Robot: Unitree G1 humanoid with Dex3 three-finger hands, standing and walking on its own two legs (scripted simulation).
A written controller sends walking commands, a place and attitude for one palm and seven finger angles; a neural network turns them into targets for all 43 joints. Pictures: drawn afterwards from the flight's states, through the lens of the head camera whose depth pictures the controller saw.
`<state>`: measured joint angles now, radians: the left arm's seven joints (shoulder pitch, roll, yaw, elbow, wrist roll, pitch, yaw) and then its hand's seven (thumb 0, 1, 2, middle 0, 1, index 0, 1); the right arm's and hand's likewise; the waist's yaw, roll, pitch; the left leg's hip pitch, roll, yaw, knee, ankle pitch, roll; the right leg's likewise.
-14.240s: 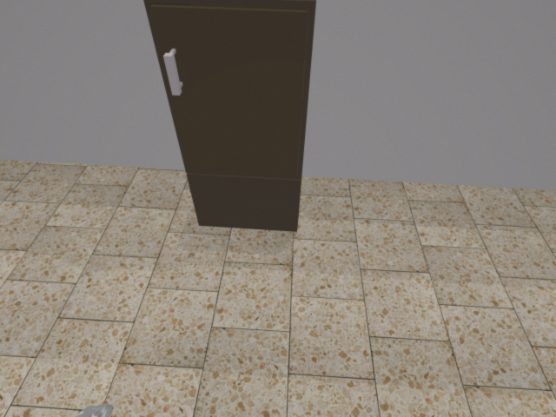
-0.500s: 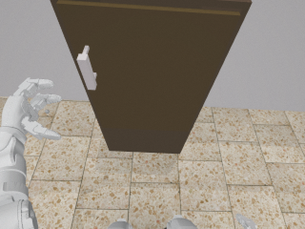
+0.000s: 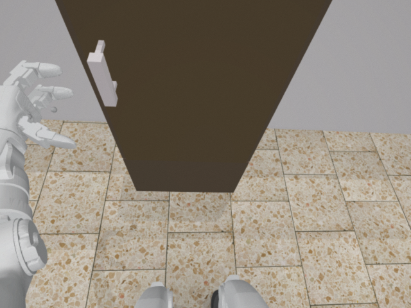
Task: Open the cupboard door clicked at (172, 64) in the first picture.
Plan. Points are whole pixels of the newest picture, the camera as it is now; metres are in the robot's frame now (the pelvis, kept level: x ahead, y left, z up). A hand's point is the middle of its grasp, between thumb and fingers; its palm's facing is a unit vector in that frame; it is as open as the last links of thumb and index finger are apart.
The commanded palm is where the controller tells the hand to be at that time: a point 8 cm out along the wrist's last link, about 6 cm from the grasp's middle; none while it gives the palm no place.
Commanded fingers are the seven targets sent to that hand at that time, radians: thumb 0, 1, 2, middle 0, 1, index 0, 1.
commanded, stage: move the hooked fingers beside the handle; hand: left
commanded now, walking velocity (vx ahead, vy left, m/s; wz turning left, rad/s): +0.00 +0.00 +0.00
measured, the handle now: (106, 74) +0.56 +0.19 +0.08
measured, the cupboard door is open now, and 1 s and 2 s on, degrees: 0 0 0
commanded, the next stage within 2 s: slide the fingers in behind the handle in 1.10 s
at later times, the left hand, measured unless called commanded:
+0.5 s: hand (65, 88) +0.52 +0.26 +0.08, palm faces -0.03 -1.00 -0.02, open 14.0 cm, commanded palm +0.49 +0.30 +0.07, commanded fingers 0.00 -0.50 0.30 -0.30 -1.20 -0.30 -1.20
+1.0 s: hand (65, 98) +0.49 +0.25 +0.08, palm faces -0.03 -1.00 -0.01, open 14.0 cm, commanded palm +0.48 +0.29 +0.07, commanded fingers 0.00 -0.50 0.30 -0.30 -1.20 -0.30 -1.20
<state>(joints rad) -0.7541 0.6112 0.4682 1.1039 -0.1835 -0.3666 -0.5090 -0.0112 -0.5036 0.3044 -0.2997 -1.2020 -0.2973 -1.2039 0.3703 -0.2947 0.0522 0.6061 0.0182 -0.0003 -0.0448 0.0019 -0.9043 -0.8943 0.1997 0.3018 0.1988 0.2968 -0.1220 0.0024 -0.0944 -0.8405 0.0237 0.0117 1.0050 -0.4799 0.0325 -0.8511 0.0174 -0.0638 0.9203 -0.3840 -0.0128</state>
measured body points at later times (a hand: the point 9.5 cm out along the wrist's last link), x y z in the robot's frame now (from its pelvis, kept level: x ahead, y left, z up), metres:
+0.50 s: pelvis +0.01 +0.01 -0.01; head +0.16 +0.03 +0.42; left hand +0.51 +0.31 +0.08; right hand -0.02 -0.26 -0.10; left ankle +0.00 +0.09 -0.68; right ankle +0.03 -0.12 -0.68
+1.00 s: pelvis +0.01 +0.01 +0.00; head +0.13 +0.03 +0.43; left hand +0.49 +0.31 +0.08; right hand +0.05 -0.26 -0.11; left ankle +0.00 +0.09 -0.68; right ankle +0.03 -0.12 -0.68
